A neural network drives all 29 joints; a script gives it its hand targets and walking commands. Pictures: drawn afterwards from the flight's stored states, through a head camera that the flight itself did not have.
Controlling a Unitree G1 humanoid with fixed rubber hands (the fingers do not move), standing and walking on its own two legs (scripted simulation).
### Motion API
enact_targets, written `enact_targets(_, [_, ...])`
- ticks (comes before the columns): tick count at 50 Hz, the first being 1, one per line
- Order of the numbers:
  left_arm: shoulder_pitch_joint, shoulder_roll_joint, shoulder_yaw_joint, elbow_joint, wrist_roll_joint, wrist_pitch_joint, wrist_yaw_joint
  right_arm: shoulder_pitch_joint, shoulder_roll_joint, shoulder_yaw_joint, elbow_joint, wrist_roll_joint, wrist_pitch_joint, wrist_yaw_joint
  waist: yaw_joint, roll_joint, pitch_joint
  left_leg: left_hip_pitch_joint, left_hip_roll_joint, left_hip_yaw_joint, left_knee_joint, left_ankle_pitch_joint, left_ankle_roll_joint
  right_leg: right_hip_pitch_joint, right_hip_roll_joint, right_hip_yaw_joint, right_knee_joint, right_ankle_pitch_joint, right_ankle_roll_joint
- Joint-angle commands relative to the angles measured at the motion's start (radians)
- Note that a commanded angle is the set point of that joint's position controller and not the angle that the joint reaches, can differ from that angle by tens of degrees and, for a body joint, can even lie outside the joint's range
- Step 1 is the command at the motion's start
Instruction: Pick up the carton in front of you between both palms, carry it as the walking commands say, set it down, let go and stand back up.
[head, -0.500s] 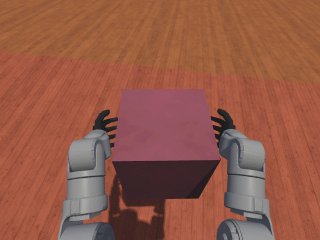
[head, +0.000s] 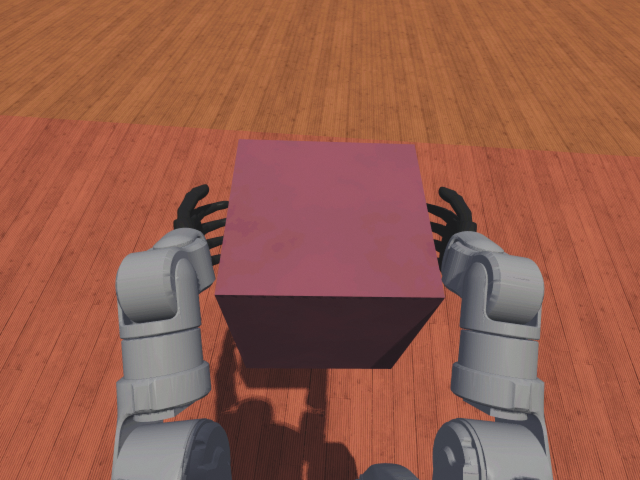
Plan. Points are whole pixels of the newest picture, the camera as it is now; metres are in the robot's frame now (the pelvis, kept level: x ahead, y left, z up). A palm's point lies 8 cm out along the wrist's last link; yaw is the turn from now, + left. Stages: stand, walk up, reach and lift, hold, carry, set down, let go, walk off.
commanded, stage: carry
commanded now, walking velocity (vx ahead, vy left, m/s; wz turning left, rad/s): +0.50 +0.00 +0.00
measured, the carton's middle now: (322, 266) +0.36 -0.03 +0.07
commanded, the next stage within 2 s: none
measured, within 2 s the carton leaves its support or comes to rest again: neither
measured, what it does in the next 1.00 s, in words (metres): climbs: right foot 0.06 m higher, then left foot 0.04 m higher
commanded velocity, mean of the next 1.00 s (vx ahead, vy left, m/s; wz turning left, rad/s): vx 0.50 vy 0.00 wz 0.00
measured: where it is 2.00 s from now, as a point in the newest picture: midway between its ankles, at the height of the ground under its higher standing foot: (296, 200)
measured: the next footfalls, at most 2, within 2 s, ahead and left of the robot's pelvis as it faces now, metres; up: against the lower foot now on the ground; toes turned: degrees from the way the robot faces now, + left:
right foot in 0.22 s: +0.33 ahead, -0.09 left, +0.06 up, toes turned -8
left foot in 0.68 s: +0.64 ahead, +0.10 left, +0.10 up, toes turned +8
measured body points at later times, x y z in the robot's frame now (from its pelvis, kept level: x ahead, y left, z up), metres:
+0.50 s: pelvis +0.29 -0.04 +0.05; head +0.32 -0.03 +0.50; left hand +0.62 +0.15 +0.17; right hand +0.66 -0.15 +0.17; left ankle +0.40 +0.10 -0.58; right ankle +0.29 -0.08 -0.68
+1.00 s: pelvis +0.61 -0.01 +0.10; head +0.63 -0.02 +0.55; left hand +0.97 +0.11 +0.24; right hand +0.95 -0.20 +0.24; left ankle +0.59 +0.09 -0.64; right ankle +0.73 -0.13 -0.58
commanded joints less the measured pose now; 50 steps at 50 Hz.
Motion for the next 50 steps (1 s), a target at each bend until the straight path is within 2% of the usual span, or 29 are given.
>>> enact_targets(1, [-0.608, -0.676, -0.523, -0.066, -0.125, -0.050, -0.017, -0.813, 0.752, 0.662, -0.201, 0.339, -0.022, 0.056, 0.012, 0.036, -0.276, 0.336, 0.272, -0.277, -0.168, 0.298, 0.119, -0.355, -0.053, -0.028, 0.053, 0.073, 0.000])
enact_targets(3, [-0.613, -0.659, -0.526, -0.081, -0.122, -0.044, -0.004, -0.723, 0.701, 0.631, -0.158, 0.316, -0.010, 0.050, 0.022, 0.027, -0.245, 0.265, 0.239, -0.257, -0.191, 0.374, 0.110, -0.365, -0.052, -0.072, 0.017, 0.132, -0.005])
enact_targets(7, [-0.617, -0.667, -0.562, -0.133, -0.126, -0.034, -0.004, -0.706, 0.704, 0.601, -0.167, 0.301, -0.002, 0.048, 0.006, 0.069, -0.300, 0.251, 0.195, -0.109, -0.070, 0.990, 0.072, -0.199, 0.054, -0.190, -0.312, 0.147, -0.043])
enact_targets(8, [-0.620, -0.627, -0.530, -0.083, -0.111, -0.032, 0.001, -0.681, 0.704, 0.613, -0.094, 0.301, 0.010, 0.050, 0.066, 0.096, -0.333, 0.152, 0.192, -0.079, -0.021, 1.138, 0.091, -0.010, 0.087, -0.191, -0.404, 0.145, -0.064])
enact_targets(9, [-0.564, -0.634, -0.532, -0.017, -0.102, -0.025, 0.001, -0.706, 0.676, 0.600, -0.146, 0.292, 0.003, 0.049, 0.126, 0.107, -0.372, 0.112, 0.217, -0.017, 0.105, 1.405, 0.072, 0.158, 0.173, -0.327, -0.389, 0.151, -0.073])
enact_targets(10, [-0.602, -0.691, -0.561, -0.030, -0.120, -0.026, -0.012, -0.658, 0.675, 0.576, -0.092, 0.224, 0.016, 0.048, 0.194, 0.157, -0.419, 0.044, 0.182, 0.049, 0.318, 1.430, 0.051, 0.362, 0.206, -0.350, -0.511, 0.217, -0.077])
enact_targets(11, [-0.705, -0.700, -0.619, -0.109, -0.171, -0.029, -0.017, -0.638, 0.694, 0.542, -0.048, 0.207, 0.010, 0.049, 0.237, 0.135, -0.533, -0.141, 0.165, 0.019, 0.594, 1.147, 0.014, 0.624, 0.100, -0.104, -0.630, 0.189, -0.131])
enact_targets(12, [-0.605, -0.731, -0.622, -0.065, -0.192, -0.038, -0.032, -0.652, 0.670, 0.536, -0.115, 0.196, 0.005, 0.048, 0.230, -0.184, -0.605, -0.397, -0.002, -0.018, 0.934, 0.381, -0.027, 0.804, -0.203, 0.470, -0.808, 0.025, -0.276])
enact_targets(13, [-0.645, -0.712, -0.631, -0.089, -0.194, -0.047, -0.034, -0.606, 0.690, 0.510, -0.043, 0.170, 0.012, 0.046, 0.171, -0.278, -0.614, -0.527, -0.081, -0.188, 1.077, 0.027, -0.008, 0.783, -0.288, 0.815, -0.970, 0.190, -0.313])
enact_targets(16, [-0.757, -0.841, -0.723, -0.157, -0.338, -0.072, -0.075, -0.603, 0.691, 0.478, -0.069, 0.121, -0.013, 0.029, 0.139, 0.012, -0.405, -0.651, 0.021, -0.167, 1.120, 0.022, 0.028, 0.562, -0.255, 0.504, -0.813, 0.519, -0.265])
enact_targets(19, [-0.760, -0.887, -0.743, -0.137, -0.376, -0.088, -0.108, -0.589, 0.716, 0.511, -0.088, 0.089, -0.037, 0.030, 0.104, -0.115, -0.383, -0.662, 0.098, -0.156, 0.967, 0.027, 0.013, 0.459, -0.228, 0.324, -0.906, 0.204, -0.197])
enact_targets(23, [-0.734, -0.814, -0.737, -0.195, -0.366, -0.093, -0.098, -0.551, 0.693, 0.535, -0.131, 0.101, -0.049, 0.025, 0.141, -0.044, -0.381, -0.755, 0.115, -0.085, 0.818, 0.167, -0.022, 0.523, -0.223, 0.287, -0.954, 0.259, -0.238])
enact_targets(26, [-0.672, -0.753, -0.698, -0.165, -0.326, -0.073, -0.078, -0.600, 0.646, 0.557, -0.165, 0.135, -0.030, 0.022, 0.156, -0.095, -0.350, -0.751, 0.126, -0.053, 0.612, 0.173, -0.032, 0.560, -0.238, 0.228, -0.972, 0.302, -0.244])
enact_targets(27, [-0.697, -0.749, -0.709, -0.192, -0.335, -0.071, -0.071, -0.607, 0.652, 0.561, -0.165, 0.149, -0.027, 0.019, 0.161, -0.102, -0.329, -0.731, 0.111, -0.027, 0.532, 0.195, -0.036, 0.569, -0.193, 0.198, -0.993, 0.350, -0.226])
enact_targets(28, [-0.681, -0.723, -0.670, -0.174, -0.311, -0.068, -0.067, -0.592, 0.658, 0.582, -0.135, 0.133, -0.012, 0.016, 0.162, -0.205, -0.335, -0.731, 0.110, -0.024, 0.480, 0.213, -0.032, 0.618, -0.183, 0.147, -0.990, 0.406, -0.207])
enact_targets(31, [-0.603, -0.678, -0.638, -0.117, -0.274, -0.046, -0.056, -0.579, 0.621, 0.566, -0.123, 0.149, 0.008, 0.016, 0.170, -0.138, -0.300, -0.547, 0.030, 0.093, 0.306, 0.167, 0.008, 0.558, -0.176, 0.073, -0.965, 0.626, -0.184])
enact_targets(33, [-0.628, -0.683, -0.649, -0.122, -0.295, -0.044, -0.054, -0.541, 0.630, 0.535, -0.051, 0.139, 0.014, 0.008, 0.057, -0.149, -0.389, -0.228, -0.085, 0.214, 0.173, 0.171, 0.029, 0.534, -0.143, -0.057, -0.695, 1.136, -0.136])
enact_targets(34, [-0.592, -0.654, -0.623, -0.110, -0.248, -0.043, -0.049, -0.528, 0.639, 0.543, -0.035, 0.152, 0.011, 0.006, -0.002, -0.183, -0.469, 0.035, -0.062, 0.149, 0.115, 0.202, 0.062, 0.393, -0.130, -0.116, -0.515, 1.102, -0.081])
enact_targets(35, [-0.560, -0.610, -0.578, -0.086, -0.201, -0.034, -0.048, -0.531, 0.630, 0.539, -0.042, 0.142, 0.015, 0.000, -0.064, -0.075, -0.606, 0.391, 0.124, -0.199, 0.075, -0.046, 0.167, 0.092, -0.081, -0.072, -0.238, 0.884, -0.034])
enact_targets(36, [-0.602, -0.663, -0.587, -0.145, -0.238, -0.039, -0.055, -0.550, 0.644, 0.566, -0.064, 0.156, 0.007, 0.002, -0.066, 0.251, -0.599, 0.457, 0.379, -0.762, -0.107, 0.075, 0.302, -0.176, 0.097, -0.046, 0.049, 0.236, 0.013])
enact_targets(37, [-0.601, -0.660, -0.557, -0.071, -0.187, -0.032, -0.049, -0.613, 0.658, 0.586, -0.074, 0.172, 0.015, 0.011, -0.047, 0.149, -0.528, 0.469, 0.371, -0.794, -0.109, 0.274, 0.300, -0.320, 0.085, 0.082, 0.222, 0.122, -0.005])
enact_targets(38, [-0.568, -0.655, -0.511, -0.042, -0.167, -0.023, -0.046, -0.628, 0.696, 0.613, -0.091, 0.212, 0.015, 0.026, -0.043, 0.039, -0.517, 0.406, 0.381, -0.714, -0.032, 0.398, 0.302, -0.356, 0.045, 0.111, 0.303, 0.121, -0.020])
enact_targets(40, [-0.623, -0.724, -0.528, -0.092, -0.159, -0.034, -0.042, -0.748, 0.826, 0.674, -0.176, 0.315, -0.003, 0.057, -0.020, -0.059, -0.511, 0.274, 0.329, -0.511, -0.018, 0.409, 0.195, -0.315, -0.027, 0.104, 0.177, 0.203, -0.036])
enact_targets(42, [-0.634, -0.714, -0.505, -0.127, -0.113, -0.061, -0.044, -0.861, 0.852, 0.742, -0.241, 0.371, -0.023, 0.071, 0.020, -0.004, -0.483, 0.204, 0.295, -0.410, -0.080, 0.233, 0.151, -0.285, -0.038, 0.092, 0.094, 0.216, -0.044])
enact_targets(43, [-0.676, -0.670, -0.526, -0.164, -0.121, -0.067, -0.043, -0.833, 0.880, 0.753, -0.200, 0.378, -0.030, 0.077, 0.012, 0.004, -0.449, 0.154, 0.305, -0.437, -0.102, 0.167, 0.181, -0.276, -0.042, 0.074, 0.035, 0.190, -0.039])
enact_targets(46, [-0.597, -0.665, -0.558, -0.175, -0.130, -0.060, -0.035, -0.746, 0.797, 0.717, -0.212, 0.362, -0.024, 0.071, 0.019, 0.064, -0.428, 0.160, 0.301, -0.279, -0.127, 0.241, 0.171, -0.247, -0.099, 0.090, -0.232, 0.182, -0.025])
enact_targets(47, [-0.608, -0.645, -0.562, -0.174, -0.118, -0.059, -0.031, -0.743, 0.815, 0.713, -0.178, 0.367, -0.022, 0.069, 0.015, 0.065, -0.422, 0.110, 0.272, -0.198, -0.130, 0.316, 0.145, -0.145, -0.054, 0.045, -0.372, 0.176, -0.025])
enact_targets(49, [-0.654, -0.656, -0.614, -0.205, -0.171, -0.049, -0.034, -0.629, 0.755, 0.636, -0.117, 0.302, -0.013, 0.063, 0.004, 0.120, -0.409, 0.083, 0.316, -0.219, -0.138, 0.266, 0.141, -0.083, -0.031, -0.048, -0.473, 0.215, -0.014])
enact_targets(50, [-0.579, -0.615, -0.564, -0.119, -0.122, -0.041, -0.037, -0.652, 0.698, 0.626, -0.114, 0.264, -0.002, 0.054, 0.037, 0.137, -0.418, 0.079, 0.297, -0.150, -0.125, 0.258, 0.130, -0.020, 0.005, -0.100, -0.524, 0.228, -0.013])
